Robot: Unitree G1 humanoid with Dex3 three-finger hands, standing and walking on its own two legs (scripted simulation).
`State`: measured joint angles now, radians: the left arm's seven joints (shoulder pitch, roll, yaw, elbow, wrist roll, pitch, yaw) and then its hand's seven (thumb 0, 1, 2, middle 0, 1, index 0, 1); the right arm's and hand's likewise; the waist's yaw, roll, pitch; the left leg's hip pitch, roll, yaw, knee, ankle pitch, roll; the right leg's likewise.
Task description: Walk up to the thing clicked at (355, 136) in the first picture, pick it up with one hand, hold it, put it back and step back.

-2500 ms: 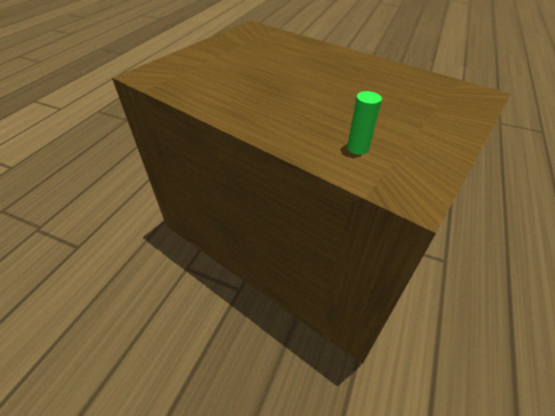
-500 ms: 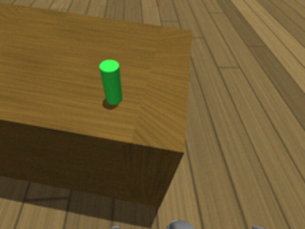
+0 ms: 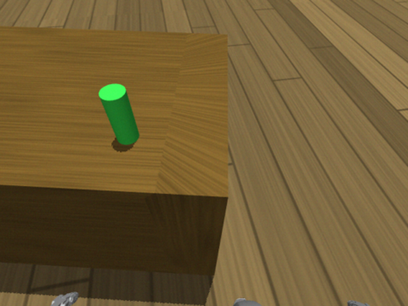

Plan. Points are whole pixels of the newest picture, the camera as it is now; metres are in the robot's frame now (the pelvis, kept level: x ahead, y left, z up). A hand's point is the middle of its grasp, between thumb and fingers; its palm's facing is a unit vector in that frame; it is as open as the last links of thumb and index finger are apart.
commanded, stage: walk up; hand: left
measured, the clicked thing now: (121, 116) +0.50 +0.20 +0.07
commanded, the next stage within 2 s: stand in 1.60 s
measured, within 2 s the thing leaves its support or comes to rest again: neither
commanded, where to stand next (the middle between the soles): +0.04 -0.01 m, yaw -1 degrees
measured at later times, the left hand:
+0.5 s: hand out of the picture +0.07 +0.25 -0.13, palm faces -0.05 -0.93 -0.36, open 7.4 cm
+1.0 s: hand out of the picture +0.13 +0.24 -0.12, palm faces -0.06 -0.94 -0.32, open 7.4 cm
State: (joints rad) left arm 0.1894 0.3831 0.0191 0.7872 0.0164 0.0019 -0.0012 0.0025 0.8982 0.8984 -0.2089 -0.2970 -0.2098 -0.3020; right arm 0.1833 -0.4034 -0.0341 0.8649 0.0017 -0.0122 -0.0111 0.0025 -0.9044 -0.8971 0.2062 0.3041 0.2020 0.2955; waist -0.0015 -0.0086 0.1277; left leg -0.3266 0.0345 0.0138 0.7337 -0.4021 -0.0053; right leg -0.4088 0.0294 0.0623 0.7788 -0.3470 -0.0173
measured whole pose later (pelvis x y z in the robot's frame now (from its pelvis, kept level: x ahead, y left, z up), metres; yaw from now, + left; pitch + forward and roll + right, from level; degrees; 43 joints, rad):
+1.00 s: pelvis +0.00 +0.00 +0.03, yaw -3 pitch -2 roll +0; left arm 0.04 0.34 0.01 1.14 0.00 -0.01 -0.01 0.00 0.90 0.90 -0.21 -0.30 -0.21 -0.30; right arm 0.08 -0.36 -0.01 1.12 0.00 -0.01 0.01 0.00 -0.90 -0.90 0.21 0.30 0.20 0.30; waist -0.01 -0.01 0.04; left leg -0.13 0.04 0.02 0.38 -0.22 -0.04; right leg -0.16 -0.02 0.07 0.39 -0.19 0.04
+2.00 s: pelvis +0.01 +0.00 +0.04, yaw -2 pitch -2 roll +0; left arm 0.10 0.36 0.00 1.12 0.01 -0.01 -0.01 0.00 0.90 0.90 -0.21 -0.30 -0.21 -0.30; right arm 0.10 -0.36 -0.02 1.12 -0.01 0.00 0.01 0.00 -0.90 -0.90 0.21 0.30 0.20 0.30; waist -0.01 0.00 0.06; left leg -0.10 0.04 0.01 0.34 -0.20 -0.04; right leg -0.14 -0.02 0.06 0.35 -0.17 0.03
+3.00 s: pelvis +0.01 +0.00 +0.04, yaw -2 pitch -2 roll +0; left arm 0.12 0.36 -0.01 1.11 0.01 -0.01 -0.01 0.00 0.90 0.90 -0.21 -0.30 -0.21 -0.30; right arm 0.11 -0.36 -0.01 1.12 0.00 0.00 0.01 0.00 -0.90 -0.90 0.21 0.30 0.20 0.30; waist -0.01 0.00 0.06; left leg -0.10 0.04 0.00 0.34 -0.20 -0.04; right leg -0.14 -0.03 0.05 0.36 -0.18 0.04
